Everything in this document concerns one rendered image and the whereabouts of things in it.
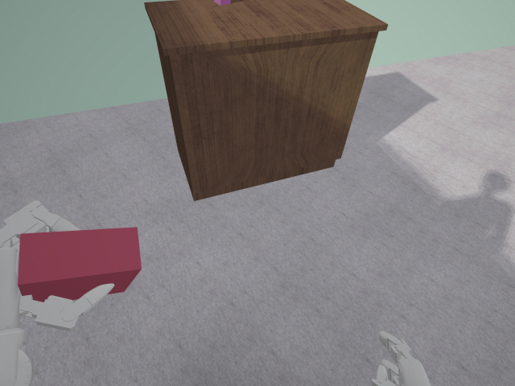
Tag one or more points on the robot left forearm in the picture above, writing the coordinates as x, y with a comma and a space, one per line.
16, 367

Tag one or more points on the robot left hand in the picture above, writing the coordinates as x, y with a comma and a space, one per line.
54, 312

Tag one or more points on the robot right hand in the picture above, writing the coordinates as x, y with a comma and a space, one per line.
409, 372

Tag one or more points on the sponge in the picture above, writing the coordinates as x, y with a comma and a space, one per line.
71, 263

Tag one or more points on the table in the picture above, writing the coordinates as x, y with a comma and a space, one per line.
261, 90

